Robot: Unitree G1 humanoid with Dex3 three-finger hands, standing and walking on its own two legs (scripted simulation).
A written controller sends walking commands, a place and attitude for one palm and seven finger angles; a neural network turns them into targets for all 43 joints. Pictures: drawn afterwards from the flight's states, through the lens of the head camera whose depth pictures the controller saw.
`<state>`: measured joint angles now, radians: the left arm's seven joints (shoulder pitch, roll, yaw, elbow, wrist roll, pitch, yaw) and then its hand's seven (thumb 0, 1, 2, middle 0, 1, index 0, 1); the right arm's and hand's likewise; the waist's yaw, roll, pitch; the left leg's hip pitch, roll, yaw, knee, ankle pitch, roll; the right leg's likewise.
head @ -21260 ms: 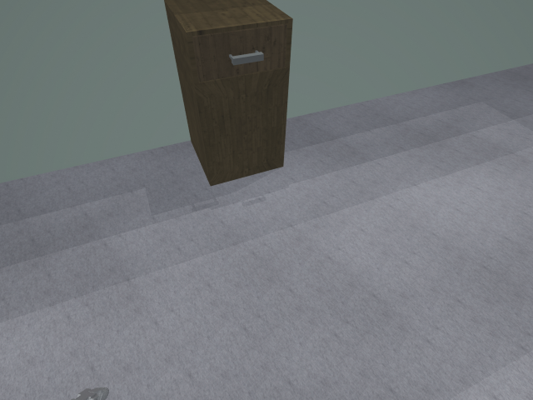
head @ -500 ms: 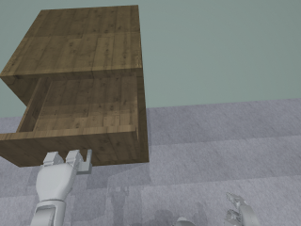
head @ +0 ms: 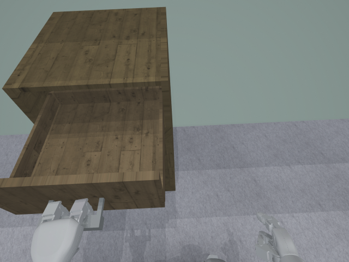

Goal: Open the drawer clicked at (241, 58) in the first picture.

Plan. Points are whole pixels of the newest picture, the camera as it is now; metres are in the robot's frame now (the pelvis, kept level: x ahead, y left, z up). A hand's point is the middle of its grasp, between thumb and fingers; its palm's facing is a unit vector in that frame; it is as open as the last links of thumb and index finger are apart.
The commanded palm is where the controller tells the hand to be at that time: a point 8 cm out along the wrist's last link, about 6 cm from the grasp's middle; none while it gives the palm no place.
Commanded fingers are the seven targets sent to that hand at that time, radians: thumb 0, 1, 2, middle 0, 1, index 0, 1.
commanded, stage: pull the drawer open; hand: left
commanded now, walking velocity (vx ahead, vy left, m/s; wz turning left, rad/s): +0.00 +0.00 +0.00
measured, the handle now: (73, 213) +0.22 +0.25 -0.02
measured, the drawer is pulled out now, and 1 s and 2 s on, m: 0.27 0.30 0.30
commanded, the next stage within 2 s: open the thumb to release the handle in 0.38 s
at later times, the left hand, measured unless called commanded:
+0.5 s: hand (68, 257) +0.14 +0.24 -0.03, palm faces -0.11 -0.11 -0.99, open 6.3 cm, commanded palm +0.12 +0.24 +0.02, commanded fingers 0.00 0.76 0.84 -0.39 -1.34 -0.39 -1.34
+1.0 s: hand (64, 258) +0.14 +0.25 -0.03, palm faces -0.05 -0.08 -1.00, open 12.4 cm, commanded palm +0.12 +0.24 +0.02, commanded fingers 0.00 -0.50 0.30 -0.30 -1.20 -0.30 -1.20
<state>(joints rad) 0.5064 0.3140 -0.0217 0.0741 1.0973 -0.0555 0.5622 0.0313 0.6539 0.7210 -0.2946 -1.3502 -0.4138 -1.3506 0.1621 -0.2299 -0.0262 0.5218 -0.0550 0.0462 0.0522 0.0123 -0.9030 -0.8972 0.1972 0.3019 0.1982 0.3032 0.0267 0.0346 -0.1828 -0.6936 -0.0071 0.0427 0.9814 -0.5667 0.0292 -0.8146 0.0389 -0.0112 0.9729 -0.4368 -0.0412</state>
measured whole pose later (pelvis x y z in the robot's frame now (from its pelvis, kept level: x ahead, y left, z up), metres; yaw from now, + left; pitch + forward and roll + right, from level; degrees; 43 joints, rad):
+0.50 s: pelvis +0.00 +0.00 -0.01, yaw -1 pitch +17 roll +0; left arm 0.67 0.33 0.03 -0.06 1.08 -0.13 0.52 0.03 0.65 0.70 -0.26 -1.35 -0.37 -1.29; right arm 0.16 -0.21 -0.01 0.48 -0.07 0.06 0.08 0.01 -0.90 -0.90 0.20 0.30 0.20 0.30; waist 0.03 0.02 -0.21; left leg -0.74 0.00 0.06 1.04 -0.60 0.03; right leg -0.87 0.05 0.00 1.04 -0.47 -0.05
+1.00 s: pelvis -0.02 -0.01 -0.01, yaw +1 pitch +16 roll +1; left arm 0.53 0.34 0.01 0.04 1.07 -0.09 0.55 0.00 -0.27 0.40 -0.30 -1.19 -0.33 -1.23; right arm 0.17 -0.23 -0.01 0.50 -0.06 0.06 0.03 0.01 -0.90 -0.90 0.20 0.30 0.20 0.30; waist 0.04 0.04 -0.18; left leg -0.75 -0.01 0.03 1.04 -0.56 0.02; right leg -0.87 0.03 -0.03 1.03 -0.43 -0.05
